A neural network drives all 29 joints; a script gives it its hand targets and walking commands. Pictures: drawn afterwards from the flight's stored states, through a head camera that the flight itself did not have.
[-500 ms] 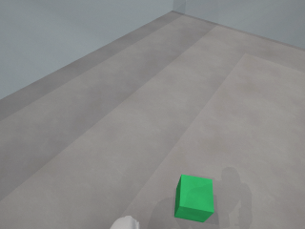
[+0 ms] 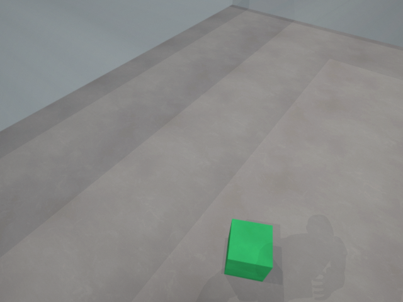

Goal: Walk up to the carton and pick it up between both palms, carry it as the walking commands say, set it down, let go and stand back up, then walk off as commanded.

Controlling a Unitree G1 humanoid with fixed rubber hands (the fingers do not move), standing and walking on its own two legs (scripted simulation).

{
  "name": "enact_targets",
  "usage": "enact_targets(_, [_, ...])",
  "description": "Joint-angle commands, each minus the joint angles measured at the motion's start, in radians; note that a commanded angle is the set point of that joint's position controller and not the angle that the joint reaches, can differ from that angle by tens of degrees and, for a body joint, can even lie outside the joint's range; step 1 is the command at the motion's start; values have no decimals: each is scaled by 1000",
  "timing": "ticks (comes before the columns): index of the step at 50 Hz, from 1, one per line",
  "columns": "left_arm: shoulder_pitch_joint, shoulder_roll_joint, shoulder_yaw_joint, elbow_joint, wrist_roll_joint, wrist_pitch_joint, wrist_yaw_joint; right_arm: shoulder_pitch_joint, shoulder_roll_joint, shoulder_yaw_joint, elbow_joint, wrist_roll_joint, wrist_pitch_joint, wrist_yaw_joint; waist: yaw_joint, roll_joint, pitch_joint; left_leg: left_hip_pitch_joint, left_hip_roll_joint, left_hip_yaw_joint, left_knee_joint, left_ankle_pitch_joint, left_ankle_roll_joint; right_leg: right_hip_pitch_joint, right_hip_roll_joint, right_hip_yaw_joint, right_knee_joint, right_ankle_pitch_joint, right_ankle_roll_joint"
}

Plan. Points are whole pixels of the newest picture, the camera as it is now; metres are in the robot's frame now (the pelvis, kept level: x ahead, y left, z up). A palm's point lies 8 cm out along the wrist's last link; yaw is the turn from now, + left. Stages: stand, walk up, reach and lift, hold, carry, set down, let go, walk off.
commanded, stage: stand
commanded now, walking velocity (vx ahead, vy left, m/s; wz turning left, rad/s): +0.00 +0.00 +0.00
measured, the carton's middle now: (247, 250) +0.41 -0.20 -0.65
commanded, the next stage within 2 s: none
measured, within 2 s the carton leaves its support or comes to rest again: neither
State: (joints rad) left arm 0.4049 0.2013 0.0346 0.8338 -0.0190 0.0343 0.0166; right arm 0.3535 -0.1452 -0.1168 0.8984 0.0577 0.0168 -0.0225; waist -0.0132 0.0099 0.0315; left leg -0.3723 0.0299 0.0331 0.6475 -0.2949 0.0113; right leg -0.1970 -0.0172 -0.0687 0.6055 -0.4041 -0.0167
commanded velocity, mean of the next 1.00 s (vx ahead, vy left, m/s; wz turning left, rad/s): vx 0.00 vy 0.00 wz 0.00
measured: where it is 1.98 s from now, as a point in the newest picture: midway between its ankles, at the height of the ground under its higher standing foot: outside the picture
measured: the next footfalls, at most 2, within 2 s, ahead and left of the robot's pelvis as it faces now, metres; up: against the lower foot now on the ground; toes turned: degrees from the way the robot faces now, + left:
none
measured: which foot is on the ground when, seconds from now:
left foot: down 0.00-1.00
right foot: down 0.00-1.00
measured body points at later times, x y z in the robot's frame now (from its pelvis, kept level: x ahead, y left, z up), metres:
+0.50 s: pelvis +0.00 -0.02 +0.00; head +0.02 -0.02 +0.45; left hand +0.03 +0.21 -0.14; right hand +0.03 -0.26 -0.15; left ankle +0.03 +0.11 -0.73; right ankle -0.04 -0.11 -0.73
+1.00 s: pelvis +0.00 -0.02 +0.00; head +0.02 -0.02 +0.45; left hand +0.05 +0.22 -0.14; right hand +0.03 -0.26 -0.15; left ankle +0.03 +0.11 -0.72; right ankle -0.04 -0.11 -0.73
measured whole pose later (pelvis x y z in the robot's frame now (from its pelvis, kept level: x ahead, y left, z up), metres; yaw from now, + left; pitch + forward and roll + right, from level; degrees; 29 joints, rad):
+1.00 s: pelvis +0.00 -0.02 +0.00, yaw +2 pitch +1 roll +0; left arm 0.31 0.16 0.02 0.83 -0.02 0.00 0.03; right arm 0.33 -0.15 -0.12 0.89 0.06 0.00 -0.03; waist -0.01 0.01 0.03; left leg -0.37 0.03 0.01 0.63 -0.27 -0.01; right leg -0.23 0.00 -0.11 0.61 -0.39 -0.03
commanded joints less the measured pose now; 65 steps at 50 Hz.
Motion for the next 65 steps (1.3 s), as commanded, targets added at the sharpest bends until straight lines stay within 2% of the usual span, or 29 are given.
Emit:
enact_targets(1, [-58,47,1,-61,54,-34,1,-76,-93,48,-61,-108,12,22,-3,-182,84,-25,-22,-34,98,-107,-14,-116,-196,231,-356,184,-124])
enact_targets(3, [58,-10,-28,-19,46,-58,17,-47,-93,36,-44,-107,6,23,0,-92,67,16,-29,-13,120,-128,-5,-98,-205,196,-288,428,-127])
enact_targets(6, [21,68,1,-30,65,-72,22,-84,-38,53,-53,-91,-9,15,20,-181,-24,-37,-11,1,-6,-112,-4,103,-212,171,-163,809,-138])
enact_targets(7, [70,113,16,-24,54,-66,20,-83,-27,67,-71,-92,-19,9,39,-116,-38,11,-16,24,-129,28,-10,124,-208,148,-108,948,-123])
enact_targets(9, [38,86,2,-23,45,-57,26,-19,-58,64,-52,-86,-60,14,4,-2,-154,198,55,-66,-217,312,2,94,-170,115,-59,829,-58])
enact_targets(11, [36,129,25,-40,46,-55,14,18,-119,52,-20,-92,-50,10,-1,64,-173,267,102,-97,-146,481,9,-7,-100,63,-93,437,-24])
enact_targets(13, [40,69,7,-58,39,-59,15,2,-119,55,-17,-97,-23,-5,25,61,-109,179,100,-86,-191,387,4,-13,-92,37,-97,309,-36])
enact_targets(17, [24,27,-4,-28,36,-52,25,-5,-60,66,-29,-85,-20,-2,12,-39,-54,118,57,-67,-144,236,1,-38,-113,72,-140,396,-44])
enact_targets(20, [29,93,12,-25,46,-40,33,-36,-62,73,-52,-101,-33,0,21,28,-90,137,60,-61,-149,295,-9,-2,-116,77,-110,445,-58])
enact_targets(22, [-11,71,19,-57,47,-49,20,-31,-88,69,-44,-92,-26,-11,35,55,-55,119,54,-51,-153,307,-16,-30,-100,62,-112,297,-49])
enact_targets(25, [-50,2,-3,-39,52,-31,17,-29,-111,63,-55,-104,-13,-3,4,-28,5,63,46,-75,-207,166,-13,-70,-74,42,-154,136,-40])
enact_targets(26, [-5,50,9,-62,43,-42,13,-58,-85,63,-52,-103,-7,-6,44,37,-24,82,50,-62,-200,234,-15,-31,-97,62,-135,226,-46])
enact_targets(27, [-8,100,24,-41,50,-38,7,-42,-78,73,-46,-96,-17,8,26,101,-75,103,44,-54,-183,274,-6,-37,-101,71,-118,262,-52])
enact_targets(28, [5,80,27,-50,39,-44,7,-30,-108,50,-45,-103,-18,3,35,-1,-96,133,36,-43,-188,333,-20,-19,-91,38,-90,262,-49])
enact_targets(34, [-63,56,13,-64,52,-41,16,-37,-91,59,-67,-106,-28,-9,0,42,-61,129,51,-77,-192,220,-11,-56,-110,97,-173,204,-59])
enact_targets(35, [-31,85,22,-61,55,-42,16,-34,-65,68,-40,-103,-25,-14,42,24,-80,127,36,-54,-194,249,-27,-31,-99,69,-159,165,-64])
enact_targets(38, [-46,26,2,-66,44,-43,4,-21,-124,53,-33,-100,-24,-6,23,75,-28,106,72,-95,-217,275,-4,-34,-109,86,-158,214,-54])
enact_targets(39, [-12,63,20,-52,52,-40,2,-42,-65,65,-50,-105,-26,-14,48,36,-118,136,76,-90,-196,268,-7,6,-90,59,-147,207,-47])
enact_targets(41, [-34,14,3,-53,47,-44,9,-47,-79,62,-39,-98,-17,-22,39,-13,-18,65,58,-90,-218,249,-4,-50,-94,76,-150,188,-50])
enact_targets(43, [-86,84,19,-59,43,-43,11,-85,-54,79,-58,-92,-27,-2,25,26,-89,129,63,-71,-187,275,-1,-46,-118,89,-137,241,-58])
enact_targets(44, [-88,44,5,-59,49,-52,14,-74,-49,78,-64,-98,-26,-6,24,-29,-64,107,51,-47,-176,248,-15,-42,-108,86,-145,285,-58])
enact_targets(46, [-32,70,14,-31,49,-49,15,-16,-82,61,-50,-97,-26,-5,2,13,-77,138,55,-71,-206,206,-4,-37,-105,86,-165,216,-69])
enact_targets(49, [-14,41,13,-25,43,-40,16,-83,-112,44,-80,-111,-41,-10,74,-8,-50,104,87,-118,-236,286,10,-42,-71,55,-121,147,-42])
enact_targets(50, [-53,124,31,-41,52,-56,16,-50,-189,32,-60,-108,-41,-13,45,65,-63,127,87,-93,-205,280,9,-32,-108,87,-136,155,-60])
enact_targets(53, [-119,135,35,-72,64,-65,10,-42,-204,32,-48,-88,-56,-14,5,80,-88,134,74,-85,-189,221,3,-35,-119,107,-159,150,-82])
enact_targets(54, [-70,126,41,-64,49,-70,14,-72,-168,36,-61,-103,-59,-6,24,16,-33,102,72,-99,-202,185,8,-51,-106,95,-156,163,-72])
enact_targets(57, [-96,173,55,-41,51,-58,25,-39,-179,37,-53,-100,-68,-18,27,5,-11,79,80,-105,-195,264,35,-57,-97,69,-124,150,-70])
enact_targets(64, [-108,193,66,-51,56,-75,13,-86,-200,24,-50,-107,-69,-10,34,19,-83,130,100,-108,-156,312,42,-16,-97,54,-105,281,-77])
enact_targets(65, [-73,186,66,-58,45,-81,15,-79,-228,20,-60,-103,-70,-9,38,76,-136,122,114,-124,-177,301,54,18,-105,73,-85,260,-77])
